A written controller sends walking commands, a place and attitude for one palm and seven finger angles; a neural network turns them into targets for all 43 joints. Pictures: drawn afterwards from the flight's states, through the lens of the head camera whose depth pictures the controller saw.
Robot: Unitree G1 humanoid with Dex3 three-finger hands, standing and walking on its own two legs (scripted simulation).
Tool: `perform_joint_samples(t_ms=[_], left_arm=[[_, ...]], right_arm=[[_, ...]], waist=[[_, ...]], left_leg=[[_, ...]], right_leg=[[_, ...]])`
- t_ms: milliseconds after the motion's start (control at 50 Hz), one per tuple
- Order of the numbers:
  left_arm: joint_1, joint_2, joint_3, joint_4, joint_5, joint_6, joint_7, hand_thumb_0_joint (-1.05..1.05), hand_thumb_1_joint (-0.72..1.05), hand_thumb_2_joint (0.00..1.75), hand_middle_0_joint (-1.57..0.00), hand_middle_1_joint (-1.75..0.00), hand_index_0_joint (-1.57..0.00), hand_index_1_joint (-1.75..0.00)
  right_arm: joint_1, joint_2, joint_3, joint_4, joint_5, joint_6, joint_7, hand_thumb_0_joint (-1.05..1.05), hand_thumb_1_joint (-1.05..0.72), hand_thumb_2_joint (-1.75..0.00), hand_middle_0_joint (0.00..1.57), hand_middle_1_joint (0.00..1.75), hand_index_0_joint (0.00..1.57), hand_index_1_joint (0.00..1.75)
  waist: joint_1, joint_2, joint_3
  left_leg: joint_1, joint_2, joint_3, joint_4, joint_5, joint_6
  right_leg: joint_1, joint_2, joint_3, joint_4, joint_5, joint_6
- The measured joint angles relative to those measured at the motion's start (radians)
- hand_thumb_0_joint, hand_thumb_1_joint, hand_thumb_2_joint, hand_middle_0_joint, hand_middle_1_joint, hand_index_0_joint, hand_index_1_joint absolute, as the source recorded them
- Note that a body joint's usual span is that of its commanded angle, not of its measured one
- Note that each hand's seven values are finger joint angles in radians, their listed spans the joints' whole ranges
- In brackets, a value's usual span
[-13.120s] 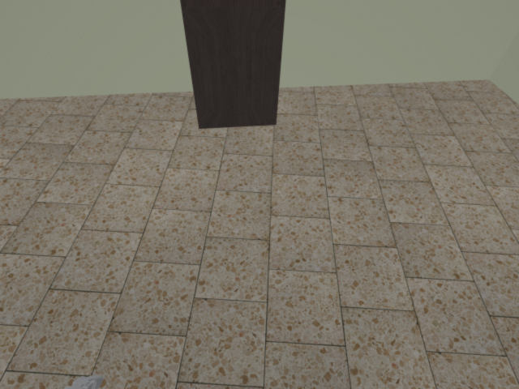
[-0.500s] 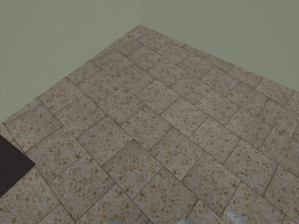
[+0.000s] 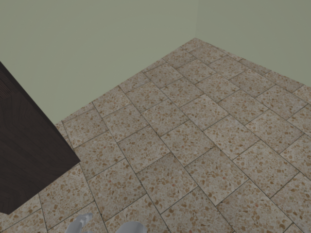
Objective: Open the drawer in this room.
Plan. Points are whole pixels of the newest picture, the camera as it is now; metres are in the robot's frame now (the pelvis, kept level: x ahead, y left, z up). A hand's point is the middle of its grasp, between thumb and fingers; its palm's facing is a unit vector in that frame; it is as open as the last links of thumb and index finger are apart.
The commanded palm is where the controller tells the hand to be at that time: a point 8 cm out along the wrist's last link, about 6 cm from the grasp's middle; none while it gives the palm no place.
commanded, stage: turn to face it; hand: left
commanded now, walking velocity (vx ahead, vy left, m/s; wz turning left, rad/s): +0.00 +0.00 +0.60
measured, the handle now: out of the picture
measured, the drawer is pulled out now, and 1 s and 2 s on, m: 0.00 0.00 0.00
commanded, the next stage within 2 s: take the last steps up to it in 1.08 s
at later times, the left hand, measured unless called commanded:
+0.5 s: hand out of the picture -0.03 +0.29 -0.18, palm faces +0.34 -0.90 -0.26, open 7.4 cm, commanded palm none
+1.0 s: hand out of the picture -0.01 +0.23 -0.14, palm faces +0.52 -0.80 -0.29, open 7.4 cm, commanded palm none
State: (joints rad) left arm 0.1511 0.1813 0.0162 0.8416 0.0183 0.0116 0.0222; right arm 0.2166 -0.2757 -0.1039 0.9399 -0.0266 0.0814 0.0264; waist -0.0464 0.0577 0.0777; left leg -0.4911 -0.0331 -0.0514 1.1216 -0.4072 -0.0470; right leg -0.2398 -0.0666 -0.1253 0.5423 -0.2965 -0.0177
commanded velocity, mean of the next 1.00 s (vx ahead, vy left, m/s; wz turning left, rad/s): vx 0.00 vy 0.00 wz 0.52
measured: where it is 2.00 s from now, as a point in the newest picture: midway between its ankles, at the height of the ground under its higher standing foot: outside the picture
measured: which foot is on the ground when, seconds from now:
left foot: up 0.00-0.32, down 0.34-0.84, up 0.86-1.00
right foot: down 0.00-0.34, up 0.36-0.82, down 0.84-1.00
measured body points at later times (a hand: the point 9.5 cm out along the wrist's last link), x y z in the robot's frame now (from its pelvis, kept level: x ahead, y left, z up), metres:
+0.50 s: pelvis -0.01 +0.05 +0.00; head +0.02 +0.10 +0.45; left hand -0.05 +0.34 -0.16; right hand +0.18 -0.16 -0.11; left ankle -0.04 +0.14 -0.74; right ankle +0.01 -0.11 -0.65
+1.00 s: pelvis +0.01 +0.01 +0.00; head +0.05 -0.01 +0.45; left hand -0.03 +0.27 -0.12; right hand +0.19 -0.19 -0.16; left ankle -0.09 +0.11 -0.65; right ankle +0.07 -0.08 -0.74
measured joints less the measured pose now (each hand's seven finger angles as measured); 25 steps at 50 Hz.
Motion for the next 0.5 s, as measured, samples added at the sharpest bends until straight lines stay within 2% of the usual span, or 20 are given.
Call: perform_joint_samples(t_ms=[60,120,260,300,320,340,380,400,440,500], left_arm=[[0.02,-0.005,0.0,0.015,0.003,-0.001,0.004,0.0,0.91,0.9,-0.2,-0.3,-0.2,-0.3],[0.041,-0.003,0.0,0.028,0.005,-0.005,0.003,0.0,0.91,0.9,-0.2,-0.3,-0.2,-0.3],[0.084,0.034,0.014,0.063,0.013,0.004,-0.002,0.0,0.91,0.9,-0.2,-0.3,-0.2,-0.3],[0.095,0.053,0.024,0.074,0.013,0.009,-0.002,0.0,0.91,0.9,-0.2,-0.3,-0.2,-0.3],[0.103,0.064,0.03,0.077,0.01,0.013,-0.003,0.0,0.91,0.9,-0.2,-0.3,-0.2,-0.3],[0.111,0.075,0.037,0.08,0.005,0.019,-0.004,0.0,0.91,0.9,-0.2,-0.3,-0.2,-0.3],[0.105,0.101,0.048,0.094,0.003,0.044,0.0,0.0,0.91,0.9,-0.2,-0.3,-0.2,-0.3],[0.098,0.108,0.051,0.103,0.002,0.055,0.003,0.0,0.91,0.9,-0.2,-0.3,-0.2,-0.3],[0.082,0.116,0.057,0.112,0.001,0.063,0.002,0.0,0.91,0.9,-0.2,-0.3,-0.2,-0.3],[0.057,0.118,0.058,0.098,0.0,0.053,-0.005,0.0,0.91,0.9,-0.2,-0.3,-0.2,-0.3]], right_arm=[[0.003,-0.002,0.002,0.007,0.0,0.004,0.006,0.01,-0.91,-0.9,0.19,0.3,0.2,0.3],[-0.004,0.0,0.006,0.017,0.001,0.011,0.008,0.01,-0.91,-0.9,0.19,0.3,0.2,0.3],[-0.066,0.011,0.026,0.009,0.01,0.003,0.007,0.01,-0.91,-0.9,0.19,0.3,0.2,0.3],[-0.083,0.015,0.032,-0.006,0.012,-0.009,0.006,0.01,-0.91,-0.9,0.19,0.3,0.2,0.3],[-0.088,0.015,0.035,-0.017,0.011,-0.018,0.008,0.01,-0.91,-0.9,0.19,0.3,0.2,0.3],[-0.093,0.015,0.036,-0.027,0.009,-0.03,0.009,0.01,-0.91,-0.9,0.19,0.3,0.2,0.3],[-0.108,0.028,0.042,-0.037,0.009,-0.049,0.005,0.01,-0.91,-0.9,0.19,0.3,0.2,0.3],[-0.108,0.032,0.045,-0.041,0.008,-0.055,0.0,0.01,-0.91,-0.9,0.19,0.3,0.2,0.3],[-0.103,0.04,0.051,-0.046,0.006,-0.061,-0.011,0.0,-0.91,-0.9,0.19,0.3,0.2,0.3],[-0.092,0.048,0.057,-0.045,0.006,-0.061,-0.017,0.0,-0.91,-0.9,0.2,0.3,0.2,0.3]], waist=[[0.001,-0.012,0.004],[0.012,-0.029,0.01],[0.05,-0.066,0.029],[0.059,-0.08,0.029],[0.062,-0.085,0.025],[0.064,-0.092,0.02],[0.073,-0.116,0.026],[0.073,-0.116,0.024],[0.069,-0.109,0.018],[0.067,-0.102,0.016]], left_leg=[[-0.011,0.036,0.03,0.053,0.033,-0.021],[0.014,0.061,0.045,-0.006,0.018,-0.033],[0.117,0.08,0.108,-0.285,-0.036,-0.022],[0.162,0.075,0.133,-0.399,-0.001,-0.011],[0.196,0.072,0.143,-0.484,0.059,-0.004],[0.208,0.065,0.142,-0.525,0.114,0.028],[0.193,0.049,0.137,-0.487,0.084,0.073],[0.193,0.048,0.126,-0.486,0.071,0.082],[0.206,0.044,0.099,-0.519,0.077,0.088],[0.239,0.033,0.064,-0.592,0.123,0.089]], right_leg=[[0.025,-0.022,-0.038,-0.034,0.013,0.0],[0.037,-0.045,-0.073,-0.048,0.016,0.004],[0.028,-0.099,-0.152,-0.01,-0.006,0.034],[0.017,-0.119,-0.174,0.028,-0.025,0.05],[0.005,-0.131,-0.183,0.061,-0.042,0.061],[-0.021,-0.144,-0.176,0.118,-0.062,0.07],[-0.096,-0.133,-0.076,0.294,-0.213,0.088],[-0.133,-0.112,-0.033,0.382,-0.246,0.093],[-0.19,-0.079,0.023,0.51,-0.224,0.102],[-0.238,-0.057,0.066,0.578,-0.148,0.114]])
